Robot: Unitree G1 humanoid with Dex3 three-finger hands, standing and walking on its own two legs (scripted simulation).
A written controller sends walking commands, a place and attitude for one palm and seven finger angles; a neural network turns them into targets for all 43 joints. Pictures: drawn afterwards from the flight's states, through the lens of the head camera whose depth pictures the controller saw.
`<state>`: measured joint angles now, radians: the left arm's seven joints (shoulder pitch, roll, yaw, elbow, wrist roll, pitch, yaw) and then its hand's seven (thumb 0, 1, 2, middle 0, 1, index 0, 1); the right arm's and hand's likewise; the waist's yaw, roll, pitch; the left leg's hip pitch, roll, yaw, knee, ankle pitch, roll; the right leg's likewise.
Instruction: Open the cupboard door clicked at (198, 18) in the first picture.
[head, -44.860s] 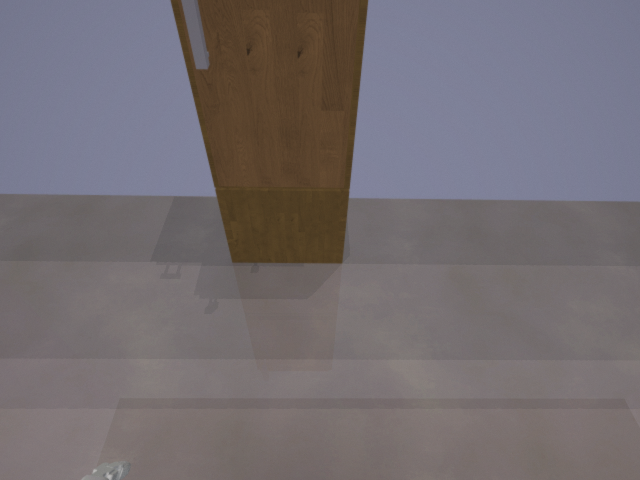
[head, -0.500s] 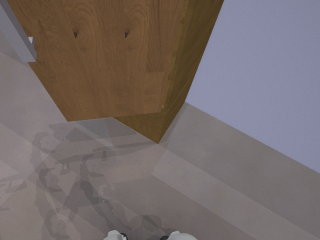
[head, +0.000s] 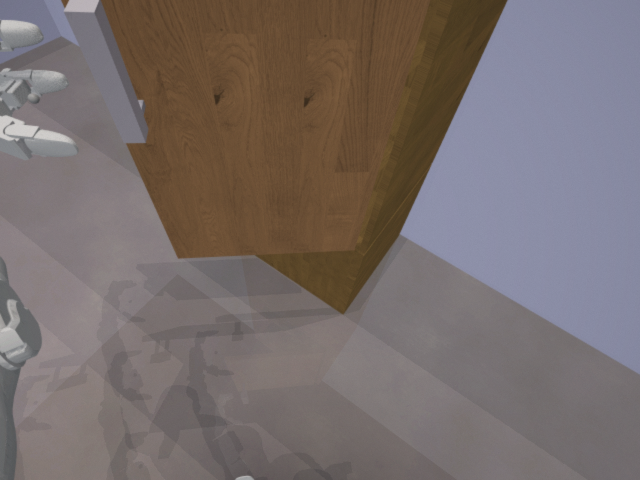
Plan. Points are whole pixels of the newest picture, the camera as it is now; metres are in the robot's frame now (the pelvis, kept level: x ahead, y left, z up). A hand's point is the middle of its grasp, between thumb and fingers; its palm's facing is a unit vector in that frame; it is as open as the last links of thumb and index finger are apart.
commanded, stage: move the hooked fingers beside the handle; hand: left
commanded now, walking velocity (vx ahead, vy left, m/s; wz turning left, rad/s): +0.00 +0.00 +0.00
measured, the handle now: (117, 68) +0.57 +0.21 +0.17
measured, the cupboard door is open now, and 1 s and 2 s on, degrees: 41 41 41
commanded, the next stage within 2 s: slide the fingers in behind the handle in 1.80 s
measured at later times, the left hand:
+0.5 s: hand (42, 97) +0.50 +0.27 +0.18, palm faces +0.08 -1.00 +0.00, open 14.0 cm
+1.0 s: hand (39, 93) +0.51 +0.28 +0.18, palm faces +0.04 -1.00 +0.04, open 14.0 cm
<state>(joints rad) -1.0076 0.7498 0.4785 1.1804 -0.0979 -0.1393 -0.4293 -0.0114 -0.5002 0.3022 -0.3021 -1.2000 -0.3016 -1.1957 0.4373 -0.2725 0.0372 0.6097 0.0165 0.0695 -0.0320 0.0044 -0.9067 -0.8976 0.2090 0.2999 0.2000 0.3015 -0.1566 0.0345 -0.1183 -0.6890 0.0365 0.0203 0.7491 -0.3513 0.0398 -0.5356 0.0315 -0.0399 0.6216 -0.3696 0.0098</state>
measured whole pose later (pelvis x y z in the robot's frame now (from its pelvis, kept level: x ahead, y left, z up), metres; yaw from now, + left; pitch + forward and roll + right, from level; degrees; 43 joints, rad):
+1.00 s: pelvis +0.00 +0.00 +0.00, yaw -1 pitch +18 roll -4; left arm -1.03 0.82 0.52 1.23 -0.08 -0.11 -0.46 -0.01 -0.50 0.30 -0.30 -1.20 -0.30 -1.20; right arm 0.46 -0.28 0.04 0.60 0.01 0.07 -0.04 0.00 -0.91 -0.90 0.21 0.30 0.20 0.30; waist -0.19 0.04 -0.13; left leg -0.72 0.05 0.03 0.76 -0.36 0.04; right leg -0.57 0.04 -0.03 0.63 -0.37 0.01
